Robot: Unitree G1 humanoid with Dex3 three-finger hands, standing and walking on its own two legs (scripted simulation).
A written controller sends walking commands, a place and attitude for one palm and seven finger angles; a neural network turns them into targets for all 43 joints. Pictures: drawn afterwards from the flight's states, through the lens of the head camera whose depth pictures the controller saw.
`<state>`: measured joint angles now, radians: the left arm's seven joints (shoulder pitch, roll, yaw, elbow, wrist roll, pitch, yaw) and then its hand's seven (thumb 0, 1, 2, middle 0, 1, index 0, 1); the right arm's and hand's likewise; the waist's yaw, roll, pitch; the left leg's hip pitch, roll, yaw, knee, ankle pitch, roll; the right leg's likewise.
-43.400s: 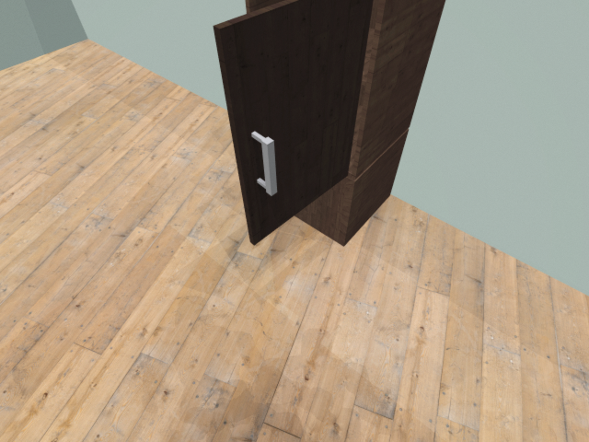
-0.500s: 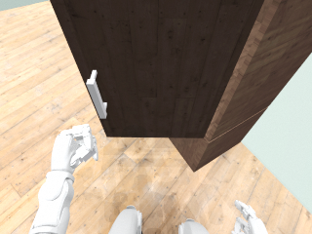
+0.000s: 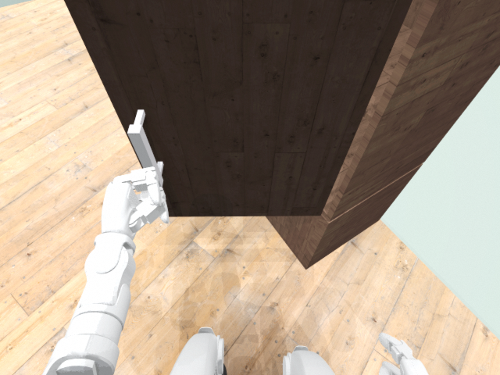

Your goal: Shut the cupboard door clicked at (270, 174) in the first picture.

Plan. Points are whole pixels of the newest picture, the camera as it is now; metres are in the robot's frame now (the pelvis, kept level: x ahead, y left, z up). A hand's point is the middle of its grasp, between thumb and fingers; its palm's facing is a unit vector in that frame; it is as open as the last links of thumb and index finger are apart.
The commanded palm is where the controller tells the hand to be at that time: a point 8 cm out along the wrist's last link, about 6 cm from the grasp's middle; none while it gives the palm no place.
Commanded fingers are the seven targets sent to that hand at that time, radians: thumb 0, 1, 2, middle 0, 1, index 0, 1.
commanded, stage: bring the fist close to the handle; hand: left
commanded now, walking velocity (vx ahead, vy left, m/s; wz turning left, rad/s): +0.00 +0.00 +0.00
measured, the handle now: (149, 151) +0.48 +0.21 +0.04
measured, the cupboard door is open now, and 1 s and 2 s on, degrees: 58 53 41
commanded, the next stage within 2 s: push the door shut along its arc in 0.36 s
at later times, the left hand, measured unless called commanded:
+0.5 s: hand (163, 200) +0.37 +0.16 +0.05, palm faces +0.02 -1.00 -0.03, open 3.2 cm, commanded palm +0.36 +0.21 +0.05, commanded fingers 0.00 0.90 0.90 -1.30 -1.50 -1.30 -1.50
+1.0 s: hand (169, 168) +0.44 +0.16 +0.05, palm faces -0.09 -1.00 -0.04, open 3.2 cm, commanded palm +0.43 +0.20 +0.05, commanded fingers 0.00 0.90 0.90 -1.30 -1.50 -1.30 -1.50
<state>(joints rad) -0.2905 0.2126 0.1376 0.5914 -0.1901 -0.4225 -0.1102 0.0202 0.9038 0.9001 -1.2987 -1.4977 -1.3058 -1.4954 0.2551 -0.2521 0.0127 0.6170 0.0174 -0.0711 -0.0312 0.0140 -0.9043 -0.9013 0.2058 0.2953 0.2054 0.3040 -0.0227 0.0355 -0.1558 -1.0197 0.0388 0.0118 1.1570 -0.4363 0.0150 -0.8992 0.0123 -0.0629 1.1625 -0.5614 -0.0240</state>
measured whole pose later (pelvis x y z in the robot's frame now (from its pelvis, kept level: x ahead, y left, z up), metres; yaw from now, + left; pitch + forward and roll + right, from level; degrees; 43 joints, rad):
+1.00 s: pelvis +0.00 +0.00 -0.01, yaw -1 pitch +21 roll -2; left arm -0.67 0.33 0.22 0.97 -0.18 -0.46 -0.27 0.02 0.90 0.90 -1.31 -1.50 -1.31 -1.50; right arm 0.30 -0.27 0.00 0.67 0.02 -0.04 -0.02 0.01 -0.91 -0.90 0.21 0.30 0.21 0.30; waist -0.07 0.04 -0.15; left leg -1.13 0.04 0.00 1.22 -0.45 0.02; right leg -1.01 0.02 -0.07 1.22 -0.57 -0.02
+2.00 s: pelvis -0.01 +0.01 -0.05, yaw -4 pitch +29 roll -5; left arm -1.18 0.57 0.30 1.27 -0.06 -0.31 -0.42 0.02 0.90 0.91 -1.30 -1.50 -1.30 -1.50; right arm 0.37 -0.28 0.05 0.66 0.01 -0.06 0.00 0.01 -0.90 -0.90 0.21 0.30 0.21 0.30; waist -0.23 0.07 -0.15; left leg -1.38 0.08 0.00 1.36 -0.48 0.04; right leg -1.25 0.05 -0.07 1.32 -0.57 -0.01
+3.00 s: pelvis +0.02 -0.01 -0.02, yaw -3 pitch +27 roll -2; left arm -1.03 0.35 0.37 1.22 0.04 -0.39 0.13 0.02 0.90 0.90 -1.30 -1.50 -1.30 -1.49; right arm 0.47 -0.24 0.01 0.66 -0.07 0.00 0.10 0.01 -0.91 -0.90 0.21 0.30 0.20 0.30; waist -0.21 0.08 -0.18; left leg -1.23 0.08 0.01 1.22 -0.47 0.00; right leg -1.12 0.06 -0.05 1.21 -0.57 -0.04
